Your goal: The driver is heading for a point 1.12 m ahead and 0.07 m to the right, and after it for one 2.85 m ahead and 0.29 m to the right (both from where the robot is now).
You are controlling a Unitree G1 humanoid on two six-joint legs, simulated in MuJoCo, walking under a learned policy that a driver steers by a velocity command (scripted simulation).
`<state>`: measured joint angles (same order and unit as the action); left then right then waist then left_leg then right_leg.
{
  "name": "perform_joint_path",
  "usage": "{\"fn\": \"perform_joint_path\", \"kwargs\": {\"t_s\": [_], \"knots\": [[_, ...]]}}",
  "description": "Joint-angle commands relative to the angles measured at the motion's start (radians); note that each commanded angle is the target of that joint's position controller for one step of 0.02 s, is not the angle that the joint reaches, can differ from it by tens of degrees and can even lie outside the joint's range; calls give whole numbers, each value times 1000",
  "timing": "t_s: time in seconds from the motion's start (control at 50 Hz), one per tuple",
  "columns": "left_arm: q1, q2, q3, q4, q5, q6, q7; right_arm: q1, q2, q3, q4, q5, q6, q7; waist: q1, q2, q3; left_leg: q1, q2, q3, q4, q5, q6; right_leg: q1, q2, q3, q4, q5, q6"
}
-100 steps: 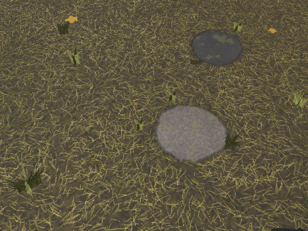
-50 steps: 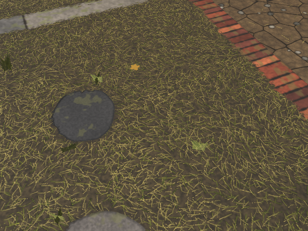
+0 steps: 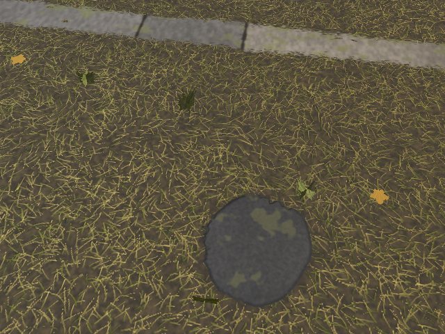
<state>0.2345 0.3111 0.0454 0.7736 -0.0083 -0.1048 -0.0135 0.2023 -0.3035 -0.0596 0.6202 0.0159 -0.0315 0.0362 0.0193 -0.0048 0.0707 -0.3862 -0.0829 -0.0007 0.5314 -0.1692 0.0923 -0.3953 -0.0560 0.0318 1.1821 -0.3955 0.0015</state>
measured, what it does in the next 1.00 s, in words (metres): walks ahead: right foot, then left foot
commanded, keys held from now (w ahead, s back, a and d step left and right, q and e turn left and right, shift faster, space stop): w+q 0.24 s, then w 0.60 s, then w+e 0.16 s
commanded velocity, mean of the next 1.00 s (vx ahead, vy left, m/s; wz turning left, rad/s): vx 0.50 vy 0.00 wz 0.25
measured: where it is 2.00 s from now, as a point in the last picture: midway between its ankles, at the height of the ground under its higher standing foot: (214, 155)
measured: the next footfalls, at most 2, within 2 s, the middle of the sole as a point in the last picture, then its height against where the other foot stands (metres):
right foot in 0.36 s outside the picture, level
left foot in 0.86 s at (173, 273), level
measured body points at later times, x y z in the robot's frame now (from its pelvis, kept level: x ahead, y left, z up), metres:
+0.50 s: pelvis +0.29 -0.04 +0.01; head +0.31 -0.05 +0.46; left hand +0.36 +0.25 -0.09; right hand +0.43 -0.30 -0.11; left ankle +0.18 +0.07 -0.64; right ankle +0.36 -0.13 -0.73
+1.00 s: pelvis +0.54 +0.07 +0.01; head +0.57 +0.09 +0.46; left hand +0.52 +0.36 -0.13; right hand +0.76 -0.14 -0.08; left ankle +0.57 +0.17 -0.73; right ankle +0.48 -0.09 -0.64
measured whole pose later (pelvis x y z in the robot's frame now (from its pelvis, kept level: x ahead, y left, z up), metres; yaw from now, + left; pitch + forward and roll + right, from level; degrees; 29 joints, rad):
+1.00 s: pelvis +0.54 +0.07 +0.01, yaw +12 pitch +1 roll +0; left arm 0.33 0.31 0.04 0.86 -0.03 -0.06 -0.01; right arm 0.17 -0.26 -0.04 0.68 0.00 -0.08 0.02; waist 0.03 -0.03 0.03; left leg -0.32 -0.02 0.06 0.47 -0.17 0.05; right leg -0.39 -0.04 0.05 1.12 -0.38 -0.02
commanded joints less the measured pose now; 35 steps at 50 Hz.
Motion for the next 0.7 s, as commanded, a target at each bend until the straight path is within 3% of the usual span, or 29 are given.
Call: {"fn": "perform_joint_path", "kwargs": {"t_s": [0.02, 0.08, 0.18, 0.24, 0.28, 0.32, 0.34, 0.36, 0.38, 0.4, 0.42, 0.44, 0.46, 0.48, 0.5, 0.54, 0.62, 0.7], "knots": [[5, 138, 36, -82, 17, -16, 9, 17, -130, -38, -73, -19, -26, -12, 1, 53, -136, 276, 264, -401, -290, 161, 201, -238, -67, 60, -65, 99, 13], [-38, 96, 26, -93, 30, 5, 16, 42, -144, -43, -47, -10, -32, -30, 0, 48, -99, 166, 227, -308, -311, 264, 205, -221, -45, 29, -190, 185, 62], [-235, 50, 4, -141, 18, -2, 2, 118, -166, -51, -1, 3, -21, -50, -75, 76, -59, 109, 164, -260, -295, 122, 132, -132, 26, 23, -552, 484, 73], [-289, 76, 11, -161, 4, -12, -10, 164, -166, -53, 27, 12, -15, -52, -91, 88, -53, 163, 195, -333, -249, 57, 119, -98, 45, 49, -643, 490, 57], [-272, 97, 20, -156, 4, -19, -18, 174, -150, -49, 41, 9, -11, -56, -81, 107, -59, 239, 229, -374, -196, 56, 107, -86, 39, 59, -679, 443, 35], [-213, 109, 30, -143, 6, -26, -19, 172, -142, -48, 53, 4, -5, -55, -51, 138, -65, 275, 242, -394, -140, 126, 90, -14, 42, 33, -704, 364, -2], [-137, 124, 42, -122, 12, -29, -13, 169, -120, -40, 53, 1, -3, -53, -13, 134, -101, 275, 203, -374, -62, 215, 69, 100, 51, 10, -742, 352, -31], [-19, 160, 55, -108, 26, -33, -8, 170, -74, -21, 43, -8, -5, -49, 43, 91, -217, 215, 152, -320, 140, 201, 36, 310, -45, 91, -714, 352, -88], [112, 249, 79, -85, 38, -27, -4, 295, -19, -1, 36, 4, -13, -48, 33, -138, -379, -88, 21, -200, 482, -63, -44, 685, -255, 440, -718, 253, -242], [181, 223, 81, -39, 6, -15, -18, 328, -45, 1, 39, 19, -22, -51, 42, -299, -395, -310, -7, -174, 685, -414, -72, 758, -349, 769, -869, -55, -308], [138, 145, 58, -51, -8, -13, -18, 219, -133, -21, 37, 25, -23, -52, 68, -159, -241, -392, 45, -206, 754, -352, -68, 644, -315, 704, -910, -192, -262], [76, 116, 46, -61, 2, -5, -15, 120, -145, -24, 16, 16, -22, -53, 62, -88, -144, -392, 84, -164, 746, -276, -67, 520, -275, 564, -916, -121, -226], [35, 94, 36, -62, 11, -1, -15, 67, -133, -21, 1, 0, -24, -51, 44, -58, -74, -376, 113, -139, 692, -222, -68, 404, -232, 462, -939, -9, -221], [10, 74, 28, -60, 18, -1, -12, 59, -116, -23, -1, -8, -26, -47, 16, -73, -53, -335, 148, -130, 631, -176, -67, 336, -197, 392, -959, 78, -212], [0, 65, 23, -57, 21, -2, -10, 74, -96, -20, 5, -6, -27, -42, -2, -95, -53, -288, 164, -116, 593, -151, -70, 295, -168, 341, -979, 144, -204], [13, 73, 25, -43, 11, -7, -8, 82, -61, -11, 12, -5, -27, -37, -11, -105, -64, -264, 173, -85, 528, -126, -80, 270, -152, 269, -1005, 256, -220], [49, 124, 37, -13, -1, -2, -1, -37, -25, 8, -21, -14, -37, -32, 20, -71, -46, -273, 184, -54, 286, 47, -101, 274, -143, 161, -1042, 391, -225], [117, 143, 37, 25, -12, 12, 3, -163, -16, 15, -45, -3, -49, -16, 66, -66, -28, -191, 149, -17, 89, 210, -106, 279, -129, 87, -1034, 428, -199]]}}
Velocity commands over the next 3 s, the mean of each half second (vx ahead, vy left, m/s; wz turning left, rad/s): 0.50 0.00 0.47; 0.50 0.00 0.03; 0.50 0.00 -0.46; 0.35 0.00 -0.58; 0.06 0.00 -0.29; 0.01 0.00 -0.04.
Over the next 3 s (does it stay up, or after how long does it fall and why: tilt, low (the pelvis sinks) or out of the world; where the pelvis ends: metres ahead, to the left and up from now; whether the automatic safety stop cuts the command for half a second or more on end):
stays up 1.12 0.05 0.01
